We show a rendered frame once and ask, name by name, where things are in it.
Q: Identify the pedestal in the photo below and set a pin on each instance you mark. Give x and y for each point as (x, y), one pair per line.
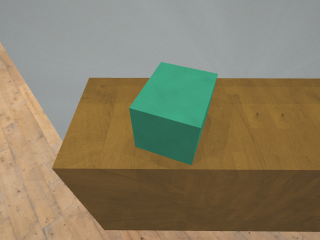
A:
(256, 167)

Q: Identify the carton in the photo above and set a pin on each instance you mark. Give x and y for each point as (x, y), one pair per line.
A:
(169, 113)

